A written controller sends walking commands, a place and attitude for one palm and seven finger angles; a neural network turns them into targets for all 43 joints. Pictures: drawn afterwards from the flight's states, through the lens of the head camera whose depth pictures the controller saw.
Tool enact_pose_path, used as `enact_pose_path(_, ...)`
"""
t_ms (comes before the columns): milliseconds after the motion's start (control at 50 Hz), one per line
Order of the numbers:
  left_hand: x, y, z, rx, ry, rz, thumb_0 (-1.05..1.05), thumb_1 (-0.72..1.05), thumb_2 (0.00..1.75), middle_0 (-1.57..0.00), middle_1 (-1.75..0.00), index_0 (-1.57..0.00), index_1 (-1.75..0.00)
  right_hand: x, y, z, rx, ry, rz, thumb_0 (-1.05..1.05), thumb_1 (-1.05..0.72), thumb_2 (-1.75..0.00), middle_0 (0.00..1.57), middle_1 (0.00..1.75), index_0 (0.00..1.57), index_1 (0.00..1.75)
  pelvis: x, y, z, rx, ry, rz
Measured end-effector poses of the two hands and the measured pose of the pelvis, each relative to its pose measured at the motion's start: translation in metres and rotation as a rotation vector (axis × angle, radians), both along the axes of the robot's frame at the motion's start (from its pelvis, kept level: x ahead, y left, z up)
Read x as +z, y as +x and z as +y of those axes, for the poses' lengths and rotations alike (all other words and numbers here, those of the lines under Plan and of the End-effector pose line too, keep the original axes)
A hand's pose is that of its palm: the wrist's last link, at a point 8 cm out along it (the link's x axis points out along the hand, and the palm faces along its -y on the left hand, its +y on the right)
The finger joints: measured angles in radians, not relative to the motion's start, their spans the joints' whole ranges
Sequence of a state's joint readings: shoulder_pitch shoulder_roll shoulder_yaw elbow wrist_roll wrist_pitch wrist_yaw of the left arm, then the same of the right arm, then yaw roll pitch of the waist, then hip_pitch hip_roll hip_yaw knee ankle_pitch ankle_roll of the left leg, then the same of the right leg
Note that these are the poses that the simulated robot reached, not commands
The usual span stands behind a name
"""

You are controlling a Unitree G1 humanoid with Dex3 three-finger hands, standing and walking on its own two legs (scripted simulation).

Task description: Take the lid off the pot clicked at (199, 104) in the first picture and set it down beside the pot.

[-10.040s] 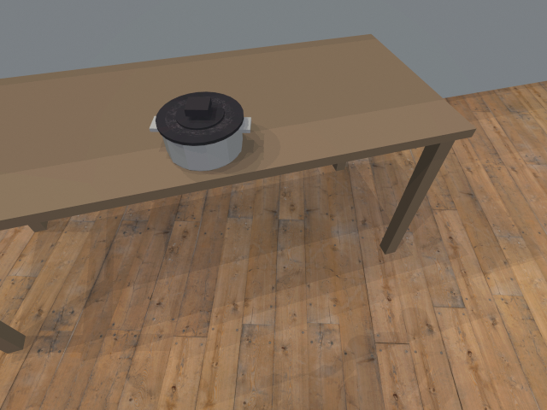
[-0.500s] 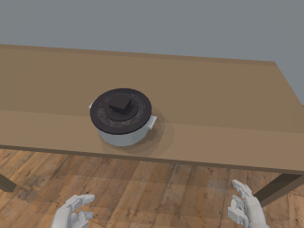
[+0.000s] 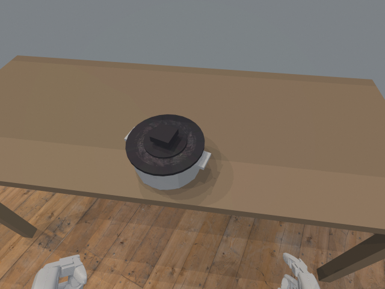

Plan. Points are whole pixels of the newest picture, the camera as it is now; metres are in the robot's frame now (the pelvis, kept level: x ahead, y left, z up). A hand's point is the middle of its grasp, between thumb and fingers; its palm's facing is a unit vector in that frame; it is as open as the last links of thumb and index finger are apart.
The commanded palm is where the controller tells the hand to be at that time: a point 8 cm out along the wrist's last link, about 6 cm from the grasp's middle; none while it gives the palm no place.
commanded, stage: raise the hand higher, near the body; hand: left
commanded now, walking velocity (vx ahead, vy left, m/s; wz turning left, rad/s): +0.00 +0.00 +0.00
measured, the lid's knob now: (164, 135) +0.46 +0.12 +0.03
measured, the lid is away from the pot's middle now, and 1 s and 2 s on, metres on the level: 0.00 0.00 0.00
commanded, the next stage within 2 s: reach forward and open the fingers in 0.66 s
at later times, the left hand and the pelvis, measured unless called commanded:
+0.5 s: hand (77, 251) +0.17 +0.23 +0.04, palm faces +0.27 -0.87 -0.40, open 3.1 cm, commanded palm +0.12 +0.26 +0.09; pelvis +0.02 -0.01 +0.00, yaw -1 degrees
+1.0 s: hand (55, 234) +0.18 +0.26 +0.08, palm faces -0.16 -0.14 -0.98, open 2.9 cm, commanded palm +0.18 +0.25 +0.14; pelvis +0.01 -0.01 +0.00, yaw -1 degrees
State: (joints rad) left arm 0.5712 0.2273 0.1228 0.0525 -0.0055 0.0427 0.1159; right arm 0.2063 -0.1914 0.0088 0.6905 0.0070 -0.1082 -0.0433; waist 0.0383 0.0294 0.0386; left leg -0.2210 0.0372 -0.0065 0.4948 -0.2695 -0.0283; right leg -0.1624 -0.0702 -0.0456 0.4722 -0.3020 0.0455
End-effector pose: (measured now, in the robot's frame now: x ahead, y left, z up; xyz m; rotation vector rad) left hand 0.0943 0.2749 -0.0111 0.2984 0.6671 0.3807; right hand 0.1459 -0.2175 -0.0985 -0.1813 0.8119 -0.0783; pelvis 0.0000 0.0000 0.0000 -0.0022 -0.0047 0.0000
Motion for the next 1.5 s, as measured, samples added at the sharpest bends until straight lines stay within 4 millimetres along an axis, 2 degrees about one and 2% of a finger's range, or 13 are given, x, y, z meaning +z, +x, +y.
enact_pose_path(120,0.018,0.01,-0.003,-0.036,0.025,-0.063,0.01,0.9,0.9,-1.28,-1.49,-1.28,-1.49,0.002,0.01,-0.003,-0.01,0.0,-0.027,0.01,-0.9,-0.89,0.21,0.3,0.2,0.3,0.0,0.005,0.0,-0.005,0.001,0.002)
enact_pose_path(360,0.062,0.03,-0.012,-0.093,0.072,-0.241,0.01,0.9,0.9,-1.29,-1.49,-1.29,-1.5,0.025,0.056,-0.01,0.007,-0.019,-0.159,0.01,-0.9,-0.89,0.2,0.3,0.2,0.3,0.002,0.015,-0.006,-0.012,0.001,-0.007)
enact_pose_path(780,0.129,0.06,-0.014,-0.191,0.197,-0.491,0.01,0.89,0.9,-1.29,-1.5,-1.29,-1.5,0.019,0.05,-0.006,0.015,0.001,-0.135,0.01,-0.9,-0.89,0.2,0.3,0.2,0.3,0.003,0.016,-0.01,-0.025,-0.002,-0.016)
enact_pose_path(920,0.143,0.074,-0.02,-0.552,0.836,-0.18,0.01,0.85,0.89,-1.25,-1.47,-1.25,-1.47,0.008,0.051,-0.012,0.067,0.008,-0.039,0.01,-0.9,-0.89,0.2,0.3,0.2,0.3,-0.003,0.009,-0.009,-0.03,0.002,0.037)
enact_pose_path(1000,0.143,0.077,-0.013,-0.691,1.004,-0.005,0.0,0.77,0.91,-1.21,-1.38,-1.21,-1.39,0.002,0.052,-0.017,0.059,0.019,-0.005,0.01,-0.9,-0.89,0.2,0.3,0.2,0.3,-0.004,0.005,-0.009,-0.019,-0.001,0.045)
enact_pose_path(1100,0.145,0.083,-0.014,-0.828,0.992,0.095,0.0,0.64,0.96,-1.17,-1.21,-1.17,-1.21,0.001,0.052,-0.019,0.05,0.011,-0.01,0.01,-0.91,-0.89,0.2,0.3,0.2,0.3,-0.002,0.0,-0.007,0.001,-0.004,0.045)
enact_pose_path(1220,0.151,0.089,-0.015,-0.96,0.974,0.075,0.0,0.47,1.02,-1.11,-0.99,-1.11,-0.99,0.006,0.045,-0.016,0.042,-0.004,-0.017,0.01,-0.91,-0.89,0.2,0.3,0.2,0.3,0.001,-0.009,-0.004,0.004,-0.006,0.034)
enact_pose_path(1360,0.157,0.101,-0.015,-0.959,0.996,-0.034,0.0,0.29,1.06,-1.01,-0.76,-1.01,-0.76,0.007,0.028,-0.006,0.049,0.001,0.013,0.01,-0.91,-0.89,0.2,0.3,0.2,0.3,0.004,-0.02,0.003,-0.001,-0.007,0.02)
enact_pose_path(1500,0.158,0.114,-0.016,-0.959,1.02,-0.054,0.0,0.1,1.1,-0.92,-0.52,-0.92,-0.53,0.007,0.016,0.007,0.062,0.034,0.033,0.01,-0.91,-0.89,0.2,0.3,0.2,0.3,0.005,-0.029,0.009,-0.008,-0.005,0.004)
